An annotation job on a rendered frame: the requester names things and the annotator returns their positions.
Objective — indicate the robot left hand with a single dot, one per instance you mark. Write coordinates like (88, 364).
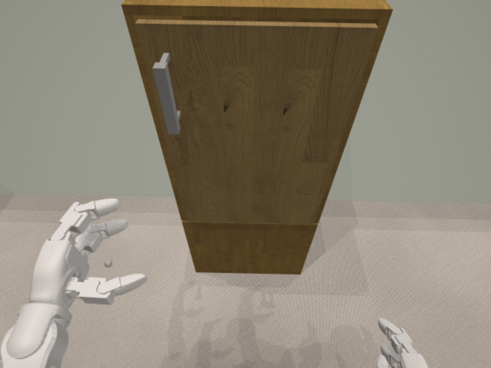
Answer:
(53, 278)

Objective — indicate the robot left forearm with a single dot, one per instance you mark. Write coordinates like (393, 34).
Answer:
(38, 339)

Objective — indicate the handle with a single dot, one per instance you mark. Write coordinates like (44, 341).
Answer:
(165, 90)

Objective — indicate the cupboard door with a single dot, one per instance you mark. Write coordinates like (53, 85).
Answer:
(264, 106)

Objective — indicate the robot right hand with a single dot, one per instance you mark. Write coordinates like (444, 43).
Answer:
(402, 344)

